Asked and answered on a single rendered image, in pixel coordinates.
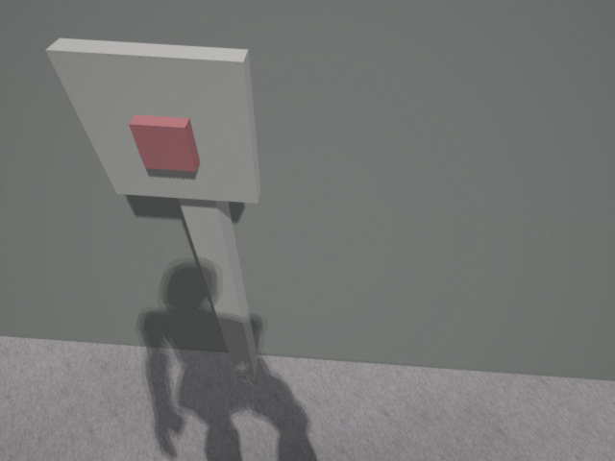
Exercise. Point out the panel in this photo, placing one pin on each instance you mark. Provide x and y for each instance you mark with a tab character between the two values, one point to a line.
108	82

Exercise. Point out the button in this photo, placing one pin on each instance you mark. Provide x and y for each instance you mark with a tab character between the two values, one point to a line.
165	142

